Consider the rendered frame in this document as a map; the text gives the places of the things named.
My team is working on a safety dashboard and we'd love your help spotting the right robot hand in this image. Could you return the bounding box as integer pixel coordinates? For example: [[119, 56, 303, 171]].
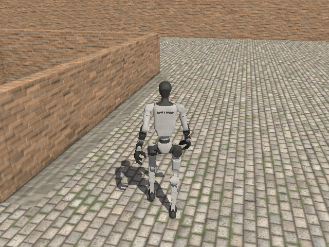
[[179, 140, 191, 150]]

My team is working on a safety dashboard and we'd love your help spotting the right robot upper arm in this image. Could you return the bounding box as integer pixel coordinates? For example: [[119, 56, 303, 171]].
[[176, 103, 189, 131]]

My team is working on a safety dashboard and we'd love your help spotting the left robot upper arm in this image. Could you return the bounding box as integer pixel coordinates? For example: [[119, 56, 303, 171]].
[[141, 103, 154, 133]]

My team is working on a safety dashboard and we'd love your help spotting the left robot forearm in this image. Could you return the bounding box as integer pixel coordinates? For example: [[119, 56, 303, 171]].
[[135, 126, 146, 151]]

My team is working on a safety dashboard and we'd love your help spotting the humanoid robot head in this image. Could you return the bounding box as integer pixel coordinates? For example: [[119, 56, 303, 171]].
[[156, 81, 174, 106]]

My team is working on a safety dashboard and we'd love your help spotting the left robot thigh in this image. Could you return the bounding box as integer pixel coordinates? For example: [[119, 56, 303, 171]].
[[147, 143, 158, 171]]

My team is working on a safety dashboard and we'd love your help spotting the right robot forearm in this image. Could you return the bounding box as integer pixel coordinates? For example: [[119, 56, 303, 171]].
[[183, 124, 191, 142]]

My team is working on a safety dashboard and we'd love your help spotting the left robot hand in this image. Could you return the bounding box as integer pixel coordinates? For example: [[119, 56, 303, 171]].
[[134, 150, 146, 165]]

